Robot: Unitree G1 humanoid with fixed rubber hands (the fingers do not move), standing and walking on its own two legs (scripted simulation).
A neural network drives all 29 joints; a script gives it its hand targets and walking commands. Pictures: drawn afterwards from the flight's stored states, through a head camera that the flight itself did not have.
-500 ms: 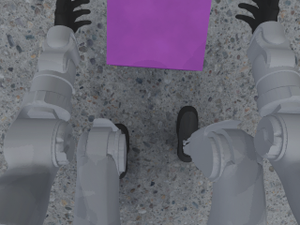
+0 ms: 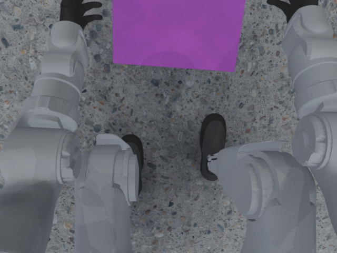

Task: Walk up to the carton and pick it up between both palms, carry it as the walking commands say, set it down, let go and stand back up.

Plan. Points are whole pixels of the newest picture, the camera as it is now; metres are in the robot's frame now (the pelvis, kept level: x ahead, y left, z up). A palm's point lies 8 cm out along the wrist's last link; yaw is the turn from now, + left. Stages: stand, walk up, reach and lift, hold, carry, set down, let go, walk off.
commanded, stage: reach and lift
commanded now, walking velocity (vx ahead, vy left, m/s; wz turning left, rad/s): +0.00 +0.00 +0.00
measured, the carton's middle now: (176, 13) +0.54 -0.01 -0.30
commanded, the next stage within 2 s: none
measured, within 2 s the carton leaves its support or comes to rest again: leaves its support in 1.46 s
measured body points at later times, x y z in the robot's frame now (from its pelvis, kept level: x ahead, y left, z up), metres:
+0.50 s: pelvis +0.00 +0.00 +0.00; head +0.38 +0.01 +0.23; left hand +0.53 +0.17 -0.22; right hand +0.54 -0.19 -0.21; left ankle +0.09 +0.13 -0.34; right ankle +0.15 -0.12 -0.34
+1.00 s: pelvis +0.00 +0.00 +0.00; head +0.38 +0.01 +0.23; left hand +0.53 +0.16 -0.22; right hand +0.55 -0.18 -0.21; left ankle +0.09 +0.13 -0.34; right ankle +0.15 -0.12 -0.34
